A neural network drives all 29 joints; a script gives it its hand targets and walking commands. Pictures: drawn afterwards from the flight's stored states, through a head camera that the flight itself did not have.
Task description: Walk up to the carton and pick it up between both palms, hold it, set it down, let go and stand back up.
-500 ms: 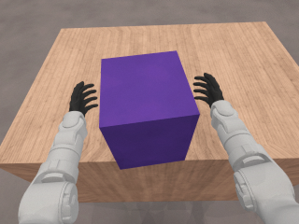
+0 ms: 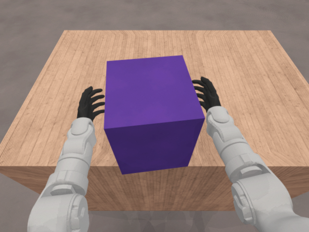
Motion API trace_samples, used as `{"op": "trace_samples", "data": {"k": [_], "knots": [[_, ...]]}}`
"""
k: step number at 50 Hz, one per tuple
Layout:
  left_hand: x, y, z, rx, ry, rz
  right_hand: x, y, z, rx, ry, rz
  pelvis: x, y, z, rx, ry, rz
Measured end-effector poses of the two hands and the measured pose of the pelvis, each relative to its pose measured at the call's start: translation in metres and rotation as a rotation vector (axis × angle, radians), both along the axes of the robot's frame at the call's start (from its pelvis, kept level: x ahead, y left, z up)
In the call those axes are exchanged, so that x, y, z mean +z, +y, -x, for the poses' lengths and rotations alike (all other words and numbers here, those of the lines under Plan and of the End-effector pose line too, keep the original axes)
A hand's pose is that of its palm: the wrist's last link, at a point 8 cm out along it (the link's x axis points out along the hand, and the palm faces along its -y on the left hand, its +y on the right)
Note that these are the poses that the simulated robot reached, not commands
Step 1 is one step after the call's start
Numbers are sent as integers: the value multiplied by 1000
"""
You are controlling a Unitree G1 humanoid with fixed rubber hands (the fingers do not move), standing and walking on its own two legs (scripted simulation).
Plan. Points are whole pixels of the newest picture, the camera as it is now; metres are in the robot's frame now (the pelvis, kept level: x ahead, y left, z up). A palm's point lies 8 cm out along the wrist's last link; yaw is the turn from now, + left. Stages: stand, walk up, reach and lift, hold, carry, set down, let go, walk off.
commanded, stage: reach and lift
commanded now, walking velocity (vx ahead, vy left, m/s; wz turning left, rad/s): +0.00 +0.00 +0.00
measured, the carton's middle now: (150, 118) +0.42 +0.06 +0.04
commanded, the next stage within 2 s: none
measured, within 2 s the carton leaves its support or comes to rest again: leaves its support in 1.14 s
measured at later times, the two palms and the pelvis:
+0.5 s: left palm (93, 114) +0.39 +0.20 +0.07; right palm (203, 108) +0.44 -0.08 +0.07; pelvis -0.01 +0.01 +0.00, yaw +1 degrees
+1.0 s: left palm (94, 117) +0.38 +0.20 +0.07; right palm (204, 110) +0.43 -0.09 +0.07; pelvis +0.01 +0.01 +0.00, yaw +3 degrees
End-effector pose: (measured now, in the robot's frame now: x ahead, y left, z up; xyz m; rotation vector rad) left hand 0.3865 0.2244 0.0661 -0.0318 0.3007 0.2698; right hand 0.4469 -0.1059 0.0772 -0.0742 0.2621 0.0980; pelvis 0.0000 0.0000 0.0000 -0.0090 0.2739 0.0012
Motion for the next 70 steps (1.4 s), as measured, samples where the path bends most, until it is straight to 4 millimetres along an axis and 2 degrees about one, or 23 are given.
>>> {"op": "trace_samples", "data": {"k": [10,17,30,54,59,70], "knots": [[6,-17,-5,-19,-11,-5,-9,6,10,-32,40,13,0,2,11,6,-1,6],[4,-19,-7,5,-6,-12,-4,18,7,-33,11,16,-1,7,13,4,15,7],[4,-22,-5,5,-35,-59,-3,20,10,-13,-4,10,-2,13,-1,44,68,7],[4,-28,5,31,-14,-52,-3,15,15,-3,-3,19,1,3,-12,54,-10,-4],[13,-34,7,32,-11,-43,7,9,18,-12,-1,24,1,-2,-10,45,-34,-3],[58,-34,9,42,-31,-22,60,10,18,-14,-19,50,3,-12,3,22,-131,-4]]}}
